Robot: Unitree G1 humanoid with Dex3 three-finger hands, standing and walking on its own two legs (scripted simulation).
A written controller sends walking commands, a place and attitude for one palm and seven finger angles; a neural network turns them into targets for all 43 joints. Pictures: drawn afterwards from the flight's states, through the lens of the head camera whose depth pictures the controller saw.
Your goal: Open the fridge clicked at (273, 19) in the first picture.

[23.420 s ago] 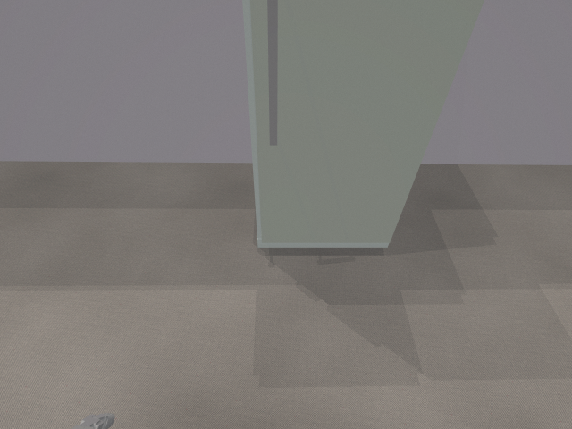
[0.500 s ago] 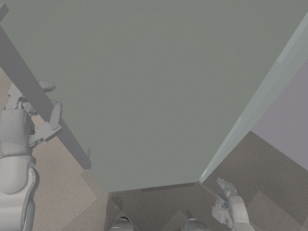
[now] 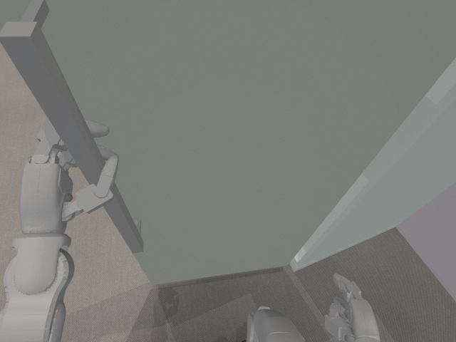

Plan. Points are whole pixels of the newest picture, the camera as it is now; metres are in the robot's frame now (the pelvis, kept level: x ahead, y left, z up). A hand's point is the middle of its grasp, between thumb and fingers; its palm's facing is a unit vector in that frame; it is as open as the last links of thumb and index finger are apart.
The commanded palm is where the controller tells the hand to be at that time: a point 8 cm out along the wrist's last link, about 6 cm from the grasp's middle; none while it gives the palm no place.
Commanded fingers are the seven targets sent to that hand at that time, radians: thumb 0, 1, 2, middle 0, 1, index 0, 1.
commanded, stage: walk backward, drawing the door open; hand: left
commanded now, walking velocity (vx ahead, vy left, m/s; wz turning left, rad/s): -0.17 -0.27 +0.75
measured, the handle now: (108, 177) +0.33 +0.20 +0.11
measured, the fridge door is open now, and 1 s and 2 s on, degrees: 76 81 78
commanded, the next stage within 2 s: stop walking and hold the door back in 0.10 s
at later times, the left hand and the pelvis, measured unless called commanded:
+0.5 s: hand (120, 237) +0.22 +0.14 +0.16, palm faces +0.51 -0.81 -0.28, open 6.2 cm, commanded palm +0.20 +0.20 +0.15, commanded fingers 0.00 0.90 0.90 -0.45 -1.40 -0.45 -1.40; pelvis -0.08 -0.15 +0.01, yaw +16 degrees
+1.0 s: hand (114, 200) +0.26 +0.15 +0.17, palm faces +0.42 -0.89 -0.20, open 5.7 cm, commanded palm +0.22 +0.19 +0.15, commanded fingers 0.00 0.90 0.90 -0.45 -1.40 -0.45 -1.40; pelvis -0.14 -0.15 +0.01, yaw +15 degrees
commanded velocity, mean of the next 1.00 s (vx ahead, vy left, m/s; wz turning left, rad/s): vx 0.12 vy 0.03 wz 0.13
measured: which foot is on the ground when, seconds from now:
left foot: down 0.00-0.24, up 0.26-0.70, down 0.72-1.00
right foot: up 0.00-0.22, down 0.24-0.74, up 0.76-1.00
